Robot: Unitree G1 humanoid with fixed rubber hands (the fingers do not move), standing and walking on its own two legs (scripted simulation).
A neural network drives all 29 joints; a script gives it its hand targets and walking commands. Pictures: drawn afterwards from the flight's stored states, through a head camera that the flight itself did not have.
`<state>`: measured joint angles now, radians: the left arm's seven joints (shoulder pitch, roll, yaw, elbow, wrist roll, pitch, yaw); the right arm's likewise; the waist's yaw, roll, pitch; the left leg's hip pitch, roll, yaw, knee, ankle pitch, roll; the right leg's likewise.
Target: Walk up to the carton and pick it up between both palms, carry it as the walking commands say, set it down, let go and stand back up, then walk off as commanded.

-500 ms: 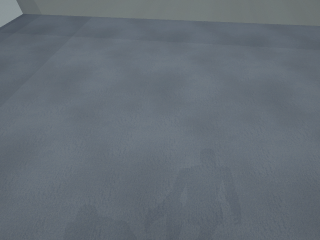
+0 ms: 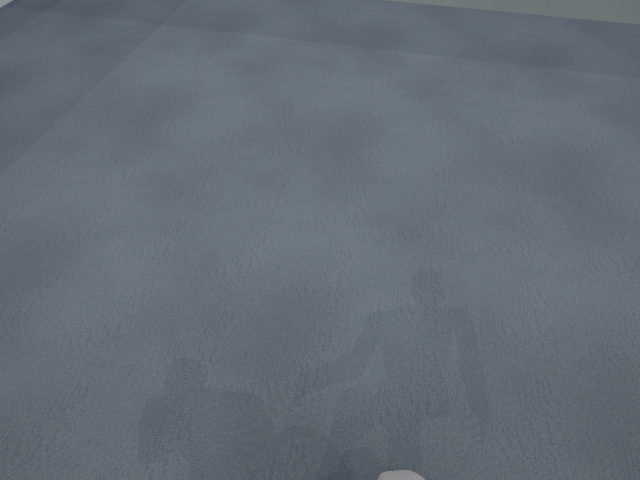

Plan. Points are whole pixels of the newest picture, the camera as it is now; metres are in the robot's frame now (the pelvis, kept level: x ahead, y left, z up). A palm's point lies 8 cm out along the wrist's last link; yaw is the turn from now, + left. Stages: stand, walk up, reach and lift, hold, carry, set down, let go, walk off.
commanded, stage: walk off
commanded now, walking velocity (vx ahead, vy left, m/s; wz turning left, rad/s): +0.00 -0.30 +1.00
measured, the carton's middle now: out of the picture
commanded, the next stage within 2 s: stand in 1.46 s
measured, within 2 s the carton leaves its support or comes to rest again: neither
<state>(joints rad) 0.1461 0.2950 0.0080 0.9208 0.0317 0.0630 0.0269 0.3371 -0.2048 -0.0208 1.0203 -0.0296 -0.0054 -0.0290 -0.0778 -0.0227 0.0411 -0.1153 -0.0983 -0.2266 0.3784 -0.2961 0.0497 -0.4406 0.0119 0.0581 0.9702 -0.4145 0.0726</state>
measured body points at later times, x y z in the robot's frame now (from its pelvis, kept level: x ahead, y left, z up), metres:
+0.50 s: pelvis +0.01 -0.17 -0.04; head +0.05 -0.12 +0.41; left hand +0.02 +0.09 -0.18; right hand +0.23 -0.41 -0.14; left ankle -0.03 -0.14 -0.74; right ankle +0.11 -0.29 -0.74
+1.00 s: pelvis +0.14 -0.30 -0.03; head +0.17 -0.22 +0.41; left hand +0.02 -0.01 -0.15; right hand +0.42 -0.41 -0.14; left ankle -0.02 -0.14 -0.74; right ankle +0.29 -0.38 -0.74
